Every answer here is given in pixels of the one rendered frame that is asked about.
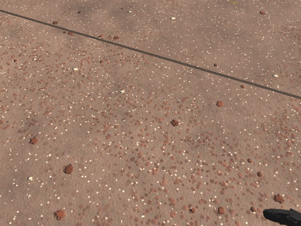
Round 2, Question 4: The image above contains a robot right hand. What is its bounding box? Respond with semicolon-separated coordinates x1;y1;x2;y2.
263;208;301;226

